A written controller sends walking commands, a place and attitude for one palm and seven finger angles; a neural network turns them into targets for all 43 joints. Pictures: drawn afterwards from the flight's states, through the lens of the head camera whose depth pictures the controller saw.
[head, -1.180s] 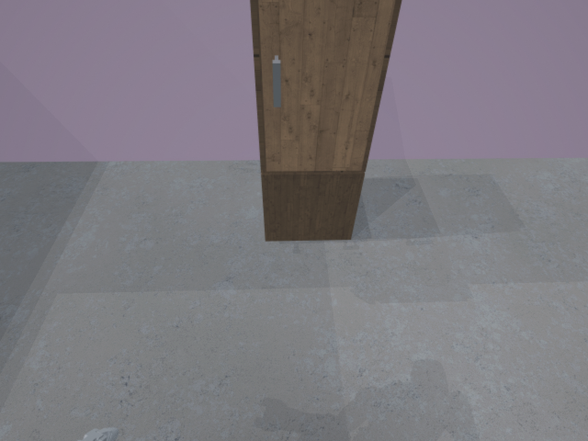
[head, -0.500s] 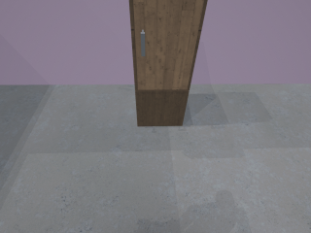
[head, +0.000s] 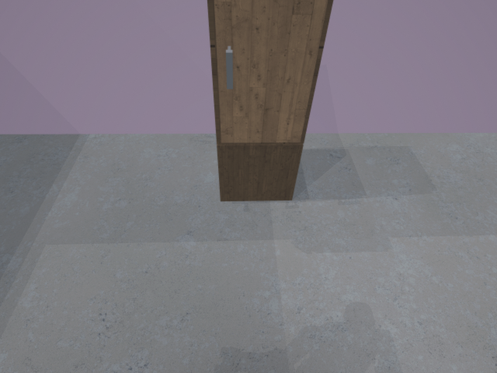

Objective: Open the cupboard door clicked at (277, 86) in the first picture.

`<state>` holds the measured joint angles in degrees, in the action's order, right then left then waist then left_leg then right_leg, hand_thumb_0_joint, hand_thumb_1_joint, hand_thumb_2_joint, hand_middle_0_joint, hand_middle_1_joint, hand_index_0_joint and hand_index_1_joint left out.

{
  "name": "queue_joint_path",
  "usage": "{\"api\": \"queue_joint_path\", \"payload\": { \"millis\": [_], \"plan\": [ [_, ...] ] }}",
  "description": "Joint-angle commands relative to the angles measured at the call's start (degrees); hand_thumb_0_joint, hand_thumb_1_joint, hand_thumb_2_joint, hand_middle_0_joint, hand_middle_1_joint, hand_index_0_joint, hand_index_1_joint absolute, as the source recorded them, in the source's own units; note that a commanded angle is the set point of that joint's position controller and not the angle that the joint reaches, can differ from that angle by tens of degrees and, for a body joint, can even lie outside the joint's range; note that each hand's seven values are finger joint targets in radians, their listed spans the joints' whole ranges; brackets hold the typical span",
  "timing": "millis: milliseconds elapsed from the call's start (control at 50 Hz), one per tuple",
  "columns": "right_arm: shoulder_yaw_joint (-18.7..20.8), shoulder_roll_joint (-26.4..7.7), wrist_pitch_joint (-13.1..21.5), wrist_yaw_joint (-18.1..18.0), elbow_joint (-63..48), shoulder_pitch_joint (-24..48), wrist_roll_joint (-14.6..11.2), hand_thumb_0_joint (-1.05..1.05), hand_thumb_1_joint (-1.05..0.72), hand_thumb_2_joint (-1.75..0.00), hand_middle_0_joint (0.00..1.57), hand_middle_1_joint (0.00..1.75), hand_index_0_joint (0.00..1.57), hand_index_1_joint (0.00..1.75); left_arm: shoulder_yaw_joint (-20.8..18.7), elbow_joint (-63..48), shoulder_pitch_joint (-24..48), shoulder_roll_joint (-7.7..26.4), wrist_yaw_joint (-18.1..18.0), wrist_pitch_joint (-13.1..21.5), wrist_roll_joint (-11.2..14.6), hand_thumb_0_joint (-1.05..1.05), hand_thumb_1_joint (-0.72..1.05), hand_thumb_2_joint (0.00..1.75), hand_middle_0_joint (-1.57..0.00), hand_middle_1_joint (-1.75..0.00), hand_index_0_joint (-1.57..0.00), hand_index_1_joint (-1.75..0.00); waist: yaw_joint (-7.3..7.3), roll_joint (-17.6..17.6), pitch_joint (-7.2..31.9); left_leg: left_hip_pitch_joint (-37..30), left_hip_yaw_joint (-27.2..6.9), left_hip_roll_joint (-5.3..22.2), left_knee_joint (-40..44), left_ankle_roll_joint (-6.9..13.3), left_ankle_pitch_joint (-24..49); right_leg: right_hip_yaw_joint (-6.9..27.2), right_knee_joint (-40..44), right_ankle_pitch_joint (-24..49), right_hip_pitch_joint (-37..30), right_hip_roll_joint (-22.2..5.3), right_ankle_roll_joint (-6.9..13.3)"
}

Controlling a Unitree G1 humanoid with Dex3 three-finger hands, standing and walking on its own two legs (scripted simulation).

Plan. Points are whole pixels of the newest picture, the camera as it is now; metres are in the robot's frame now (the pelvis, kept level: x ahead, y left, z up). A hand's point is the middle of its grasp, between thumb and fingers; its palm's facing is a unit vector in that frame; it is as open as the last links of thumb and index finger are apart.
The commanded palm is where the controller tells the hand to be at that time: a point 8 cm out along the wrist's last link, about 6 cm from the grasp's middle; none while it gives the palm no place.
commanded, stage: look at it before walking up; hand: left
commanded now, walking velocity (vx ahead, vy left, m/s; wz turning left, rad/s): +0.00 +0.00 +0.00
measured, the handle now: (229, 67) +1.04 +0.12 +0.00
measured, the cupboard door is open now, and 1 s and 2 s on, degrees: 0 0 0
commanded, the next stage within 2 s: walk to a spot facing it in 0.26 s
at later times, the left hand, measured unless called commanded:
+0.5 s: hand out of the picture +0.08 +0.24 -0.16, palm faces -0.04 -0.94 -0.34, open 7.4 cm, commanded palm none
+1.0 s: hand out of the picture +0.05 +0.14 -0.16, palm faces -0.21 -0.95 -0.22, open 7.4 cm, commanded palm none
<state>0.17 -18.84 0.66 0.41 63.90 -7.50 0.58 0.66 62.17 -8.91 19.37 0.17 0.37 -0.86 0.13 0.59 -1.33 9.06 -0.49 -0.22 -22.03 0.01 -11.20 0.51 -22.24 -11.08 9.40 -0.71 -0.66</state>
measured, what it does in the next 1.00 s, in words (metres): lifts its left foot, turning right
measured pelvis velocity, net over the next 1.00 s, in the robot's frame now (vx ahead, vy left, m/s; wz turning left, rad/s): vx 0.04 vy -0.05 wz -0.29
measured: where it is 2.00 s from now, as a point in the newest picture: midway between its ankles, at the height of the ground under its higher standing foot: outside the picture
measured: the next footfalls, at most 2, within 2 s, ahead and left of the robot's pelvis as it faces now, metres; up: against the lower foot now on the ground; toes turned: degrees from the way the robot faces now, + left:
left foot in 1.34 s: +0.32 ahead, +0.04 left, +0.00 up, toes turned -23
right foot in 2.00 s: +0.21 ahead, -0.14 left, +0.00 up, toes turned -60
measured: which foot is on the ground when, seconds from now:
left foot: down 0.00-0.76, up 0.78-1.00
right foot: down 0.00-1.00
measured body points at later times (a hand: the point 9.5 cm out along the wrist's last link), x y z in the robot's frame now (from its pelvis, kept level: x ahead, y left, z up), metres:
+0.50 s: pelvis +0.01 -0.01 +0.00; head +0.02 -0.01 +0.45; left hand +0.09 +0.29 -0.13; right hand +0.09 -0.30 -0.13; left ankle +0.01 +0.12 -0.74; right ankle +0.01 -0.13 -0.74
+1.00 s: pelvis +0.04 -0.05 +0.00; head +0.05 -0.07 +0.45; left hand +0.06 +0.19 -0.14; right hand +0.05 -0.32 -0.15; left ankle +0.10 +0.11 -0.66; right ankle +0.00 -0.11 -0.75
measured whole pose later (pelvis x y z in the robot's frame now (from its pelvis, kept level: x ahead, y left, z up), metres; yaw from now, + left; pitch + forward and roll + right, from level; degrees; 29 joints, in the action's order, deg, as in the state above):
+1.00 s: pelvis +0.04 -0.05 +0.00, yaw -17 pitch +1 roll +2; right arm 3.8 -13.8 -0.6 1.0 55.2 -10.7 1.7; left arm -1.7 56.9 -24.4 9.2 0.8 1.8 -1.0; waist -1.7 -0.9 -1.2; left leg 32.6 0.5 4.8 -63.3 -3.1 -12.4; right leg 4.6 -22.5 -12.9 10.0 4.8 4.9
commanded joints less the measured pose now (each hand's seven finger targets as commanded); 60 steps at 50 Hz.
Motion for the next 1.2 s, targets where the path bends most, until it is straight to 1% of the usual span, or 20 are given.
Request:
{"api": "queue_joint_path", "payload": {
  "millis": [0, 380, 440, 460, 580, 620, 640, 680, 700, 720, 740, 760, 780, 800, 820, 880, 920, 980, 1100, 1180],
  "plan": [
    [2.1, -12.29, 1.43, -0.88, -3.94, 2.5, -0.2, 0.0, -0.9, -0.9, 0.2, 0.3, 0.2, 0.3, -2.53, -3.68, 2.19, 11.56, -0.9, 1.24, 0.07, 0.0, 0.9, 0.9, -0.2, -0.3, -0.2, -0.3, -0.21, -1.31, 3.44, -0.43, -5.9, 6.86, 4.42, 1.68, 5.48, 5.28, 3.62, 4.47, -1.03, -5.96, 2.1],
    [2.06, -12.64, 1.34, -1.26, -4.07, 3.0, -0.06, 0.0, -0.9, -0.9, 0.2, 0.3, 0.2, 0.3, -2.81, -3.89, 3.0, 12.13, -0.77, 0.97, 0.09, 0.0, 0.9, 0.9, -0.2, -0.3, -0.2, -0.3, -0.1, -0.92, 2.61, -2.64, -4.25, 7.19, 3.68, 1.3, 7.97, 6.11, 3.24, 9.18, -0.23, -5.79, 2.39],
    [1.29, -5.85, 0.16, -1.63, -4.17, -0.74, 0.04, 0.0, -0.9, -0.9, 0.2, 0.3, 0.2, 0.3, -2.13, -4.08, -0.41, 6.16, -1.06, -0.8, 0.15, 0.0, 0.9, 0.9, -0.2, -0.3, -0.2, -0.3, 0.18, -0.11, 3.12, -3.03, -0.98, 7.61, -0.29, 0.26, 9.71, 7.03, -0.62, 14.57, 2.2, -5.55, 1.82],
    [1.47, -5.82, -0.24, -1.8, -4.79, -1.48, 0.03, 0.0, -0.9, -0.9, 0.2, 0.3, 0.2, 0.3, -2.29, -4.71, -0.86, 6.06, -1.05, -1.26, 0.09, 0.0, 0.9, 0.9, -0.2, -0.3, -0.2, -0.3, 0.32, 0.37, 2.6, -2.58, -0.53, 7.8, -0.93, 0.15, 8.81, 7.41, -1.74, 14.54, 3.46, -5.16, 1.82],
    [3.61, -7.43, -1.03, -2.32, -9.19, -1.66, 0.24, 0.0, -0.9, -0.9, 0.2, 0.3, 0.2, 0.3, -3.67, -8.99, -2.42, 5.18, -0.3, -2.46, -0.22, 0.0, 0.9, 0.9, -0.2, -0.3, -0.2, -0.3, 0.17, -3.98, 2.47, -1.34, -1.5, 12.22, -2.1, 2.36, 5.52, 6.56, -11.78, 11.0, 10.43, -1.24, 1.47],
    [4.32, -7.82, -0.89, -2.34, -10.33, -1.27, 0.25, 0.0, -0.9, -0.9, 0.2, 0.3, 0.2, 0.3, -3.96, -9.9, -3.24, 3.83, -0.02, -2.63, -0.18, 0.0, 0.9, 0.9, -0.2, -0.3, -0.2, -0.3, -0.18, -8.45, 2.97, -0.81, -3.5, 16.74, -0.78, 5.2, 9.19, 3.55, -20.23, 0.98, 12.03, 0.79, 0.67],
    [4.44, -7.93, -0.69, -2.14, -10.58, -1.32, 0.36, 0.0, -0.9, -0.9, 0.2, 0.3, 0.2, 0.3, -4.06, -10.39, -4.1, 2.65, 0.24, -2.77, -0.21, 0.0, 0.9, 0.9, -0.2, -0.3, -0.2, -0.3, -0.48, -11.62, 3.29, -0.83, -4.48, 19.46, 0.91, 7.29, 8.45, 0.59, -24.36, -11.99, 12.44, 1.51, 0.1],
    [4.66, -7.82, -0.58, -1.78, -11.64, 0.45, 0.52, 0.0, -0.9, -0.9, 0.2, 0.3, 0.2, 0.3, -4.64, -10.92, -5.95, 1.71, 1.01, -2.91, -0.22, 0.0, 0.9, 0.9, -0.2, -0.3, -0.2, -0.3, -1.59, -12.76, 2.94, 4.37, -3.94, 21.68, 1.82, 8.53, -3.59, 0.04, -25.12, -18.15, 8.35, -1.0, 0.14],
    [4.71, -7.84, -0.7, -1.62, -12.5, 2.62, 0.6, 0.0, -0.9, -0.9, 0.2, 0.3, 0.2, 0.3, -5.01, -10.5, -8.97, 1.77, 1.42, -2.7, -0.46, 0.0, 0.9, 0.9, -0.2, -0.3, -0.2, -0.3, -3.99, -9.72, 3.15, 8.91, -2.33, 20.25, -1.89, 6.79, -11.62, 0.28, -20.42, -16.42, 2.9, -0.98, 0.62],
    [4.63, -6.77, -1.2, -1.29, -13.0, 4.65, 0.73, 0.0, -0.9, -0.9, 0.2, 0.3, 0.2, 0.3, -5.61, -8.88, -14.38, 2.13, 1.53, -2.26, -0.81, 0.0, 0.9, 0.9, -0.2, -0.3, -0.2, -0.3, -7.28, -4.14, 1.53, 17.13, 1.95, 15.77, -11.47, 3.29, -20.61, 1.2, -12.06, -13.0, -4.74, -0.22, 1.5],
    [3.67, -1.4, -1.76, -0.81, -14.7, 4.19, 0.22, 0.0, -0.9, -0.9, 0.2, 0.3, 0.2, 0.3, -6.67, -8.29, -18.38, 7.61, 0.76, -1.17, -1.62, 0.0, 0.9, 0.9, -0.2, -0.3, -0.2, -0.3, -8.56, 17.62, -0.96, 29.92, 9.66, 5.15, -33.48, -2.24, -28.46, 24.33, 5.28, -25.88, -7.01, -11.73, 5.99],
    [3.39, -0.6, -1.22, -0.61, -17.49, 7.38, 0.68, 0.0, -0.9, -0.9, 0.2, 0.3, 0.2, 0.3, -6.57, -8.98, -19.83, 10.3, -0.35, -0.8, -0.78, 0.0, 0.9, 0.9, -0.2, -0.3, -0.2, -0.3, -8.57, 20.23, -5.57, 36.15, 3.48, 1.18, -44.45, -2.57, -26.17, 43.69, 16.58, -28.22, -0.3, -19.52, 9.55],
    [4.02, -2.95, -0.85, -0.29, -17.22, 6.31, 0.71, 0.0, -0.9, -0.9, 0.2, 0.3, 0.2, 0.3, -6.85, -10.0, -16.5, 8.95, -0.89, -0.29, -0.4, 0.0, 0.9, 0.9, -0.2, -0.3, -0.2, -0.3, -6.01, 14.8, -7.15, 34.41, -1.89, 4.16, -45.57, -1.55, -17.18, 40.69, 18.34, -33.12, 2.61, -17.95, 9.91],
    [4.37, -2.96, -0.64, -0.04, -16.17, 5.93, 0.55, 0.0, -0.9, -0.9, 0.2, 0.3, 0.2, 0.3, -6.66, -10.49, -14.22, 6.98, -0.99, 0.28, -0.23, 0.0, 0.9, 0.9, -0.2, -0.3, -0.2, -0.3, -4.7, 11.61, -8.47, 32.96, -1.15, 5.18, -46.66, -1.39, -12.6, 39.66, 18.07, -33.08, 4.99, -15.96, 8.44],
    [4.43, -2.87, -0.06, 0.13, -15.21, 3.38, 0.73, 0.0, -0.9, -0.9, 0.2, 0.3, 0.2, 0.3, -5.95, -10.91, -11.91, 4.99, -0.82, 0.89, -0.2, 0.0, 0.9, 0.9, -0.2, -0.3, -0.2, -0.3, -2.48, 5.97, -6.83, 31.16, -1.96, 6.05, -45.92, -1.54, -8.47, 34.86, 15.03, -27.98, 4.66, -14.24, 9.02],
    [4.52, -0.41, 0.21, 0.44, -13.31, -0.35, 1.05, 0.0, -0.9, -0.9, 0.2, 0.3, 0.2, 0.3, -5.6, -10.52, -12.79, 2.41, -0.32, 2.46, 0.0, 0.0, 0.9, 0.9, -0.2, -0.3, -0.2, -0.3, -0.83, 1.73, -2.09, 28.56, -0.34, 6.09, -43.01, -3.05, -1.58, 23.68, 11.83, -12.42, 1.01, -9.94, 9.75],
    [4.47, 0.65, 0.31, 0.43, -13.08, -0.98, 1.06, 0.0, -0.9, -0.9, 0.2, 0.3, 0.2, 0.3, -5.59, -9.19, -15.55, 1.31, -0.32, 3.04, 0.01, 0.0, 0.9, 0.9, -0.2, -0.3, -0.2, -0.3, -1.16, 3.39, -0.92, 29.57, 0.07, 5.9, -42.14, -3.53, 0.67, 21.13, 11.0, -6.17, -1.82, -8.56, 9.34],
    [4.3, 1.57, 0.65, 0.24, -14.01, 0.5, 1.08, 0.0, -0.9, -0.9, 0.2, 0.3, 0.2, 0.3, -5.53, -7.77, -19.02, 0.15, -0.44, 3.42, -0.11, 0.0, 0.9, 0.9, -0.2, -0.3, -0.2, -0.3, -2.2, 4.37, 0.49, 32.83, 0.15, 5.92, -40.16, -4.13, 1.0, 20.86, 9.72, 0.12, -7.21, -8.42, 9.96],
    [4.04, 2.54, 1.3, 0.18, -16.69, 6.09, 0.73, 0.0, -0.9, -0.9, 0.2, 0.3, 0.2, 0.3, -5.51, -6.07, -22.36, -0.66, -1.05, 3.55, -0.74, 0.0, 0.9, 0.9, -0.2, -0.3, -0.2, -0.3, -4.03, 5.83, -1.24, 35.04, 0.94, 5.96, -33.31, -4.49, -1.68, 23.9, 8.31, 7.61, -10.64, -9.93, 12.2],
    [3.61, 3.6, 2.03, 0.18, -18.19, 9.07, 0.31, 0.0, -0.9, -0.9, 0.2, 0.3, 0.2, 0.3, -5.71, -5.77, -22.21, 0.0, -1.67, 3.24, -1.02, 0.0, 0.9, 0.9, -0.2, -0.3, -0.2, -0.3, -4.8, 6.66, -1.82, 29.79, 2.16, 4.05, -24.33, -3.75, -5.15, 24.45, 5.0, 18.91, -10.44, -9.62, 12.21]
  ]
}}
